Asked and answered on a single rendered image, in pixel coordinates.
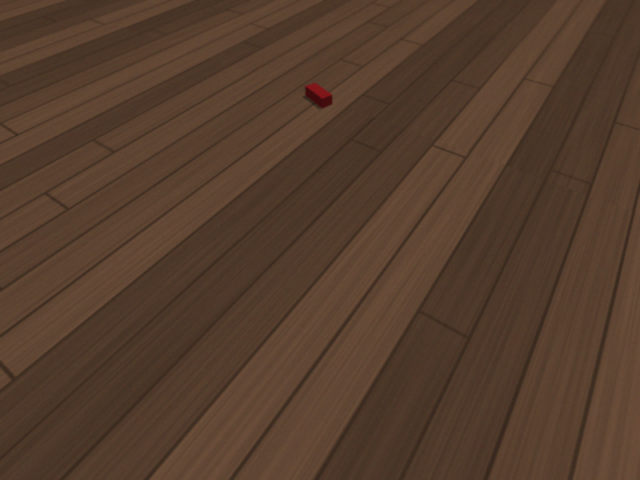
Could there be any carton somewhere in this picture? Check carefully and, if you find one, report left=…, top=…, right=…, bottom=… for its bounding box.
left=305, top=83, right=332, bottom=108

